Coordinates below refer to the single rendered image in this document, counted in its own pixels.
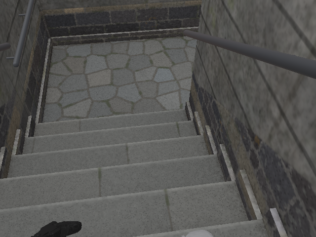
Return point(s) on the left robot hand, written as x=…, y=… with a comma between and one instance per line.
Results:
x=59, y=229

